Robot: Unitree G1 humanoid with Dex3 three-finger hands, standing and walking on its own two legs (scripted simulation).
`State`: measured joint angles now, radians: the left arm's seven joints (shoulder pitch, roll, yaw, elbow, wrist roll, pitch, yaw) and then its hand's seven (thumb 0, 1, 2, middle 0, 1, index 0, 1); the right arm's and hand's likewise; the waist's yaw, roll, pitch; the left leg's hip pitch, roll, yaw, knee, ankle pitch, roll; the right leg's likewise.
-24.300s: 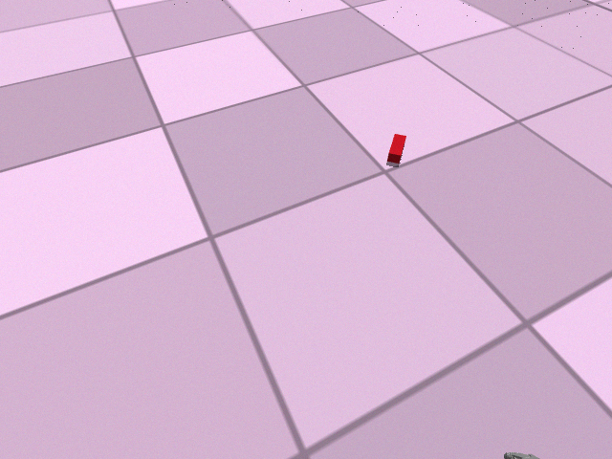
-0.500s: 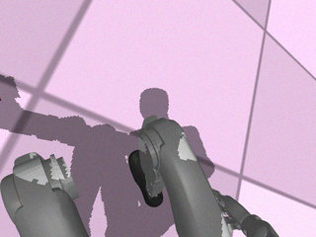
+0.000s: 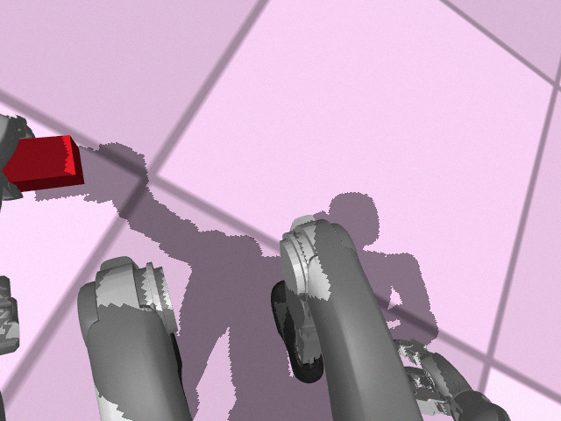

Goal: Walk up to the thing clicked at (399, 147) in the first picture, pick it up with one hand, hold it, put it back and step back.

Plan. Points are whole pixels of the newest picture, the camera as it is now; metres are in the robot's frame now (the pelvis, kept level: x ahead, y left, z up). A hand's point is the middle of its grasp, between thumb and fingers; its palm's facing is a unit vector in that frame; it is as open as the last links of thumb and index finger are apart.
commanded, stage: settle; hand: left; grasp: from above
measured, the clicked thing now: (13, 167) +0.47 +0.31 -0.19
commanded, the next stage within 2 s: lift in 0.04 s
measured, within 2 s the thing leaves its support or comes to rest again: neither
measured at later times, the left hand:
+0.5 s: hand out of the picture +0.43 +0.33 -0.09, palm faces -0.47 -0.10 -0.88, open 8.9 cm
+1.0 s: hand out of the picture +0.37 +0.31 +0.09, palm faces -0.41 -0.12 -0.90, open 8.8 cm
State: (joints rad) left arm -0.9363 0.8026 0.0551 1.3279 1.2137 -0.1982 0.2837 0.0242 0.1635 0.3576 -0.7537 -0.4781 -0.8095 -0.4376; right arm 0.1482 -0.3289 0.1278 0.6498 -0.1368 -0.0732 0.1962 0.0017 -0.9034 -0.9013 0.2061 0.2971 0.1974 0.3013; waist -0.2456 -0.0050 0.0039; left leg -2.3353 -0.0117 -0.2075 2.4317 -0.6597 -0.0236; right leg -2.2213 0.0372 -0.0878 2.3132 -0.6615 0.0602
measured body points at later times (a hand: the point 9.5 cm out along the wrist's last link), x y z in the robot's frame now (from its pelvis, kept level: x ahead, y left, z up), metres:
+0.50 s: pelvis +0.00 +0.00 +0.04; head +0.22 +0.07 +0.43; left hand +0.45 +0.33 -0.04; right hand +0.07 -0.27 -0.06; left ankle +0.08 +0.13 -0.29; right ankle +0.11 -0.13 -0.29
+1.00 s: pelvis +0.00 +0.00 +0.18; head +0.16 +0.05 +0.60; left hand +0.38 +0.32 +0.15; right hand +0.16 -0.25 +0.06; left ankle +0.08 +0.13 -0.29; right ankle +0.11 -0.13 -0.29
